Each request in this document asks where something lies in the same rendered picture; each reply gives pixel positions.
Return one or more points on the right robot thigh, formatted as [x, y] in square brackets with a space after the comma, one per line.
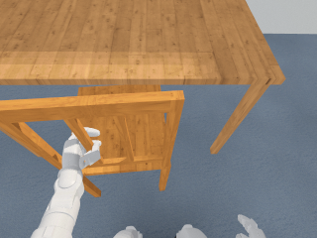
[190, 232]

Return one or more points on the chair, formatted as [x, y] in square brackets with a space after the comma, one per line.
[134, 134]

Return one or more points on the robot left hand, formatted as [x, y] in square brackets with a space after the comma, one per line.
[73, 151]

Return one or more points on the robot right hand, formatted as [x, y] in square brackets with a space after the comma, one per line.
[251, 227]

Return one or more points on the table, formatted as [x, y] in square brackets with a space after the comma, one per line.
[137, 42]

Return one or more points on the robot left forearm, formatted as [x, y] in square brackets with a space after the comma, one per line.
[61, 214]

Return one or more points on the left robot shin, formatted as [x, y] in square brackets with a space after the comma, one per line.
[130, 227]

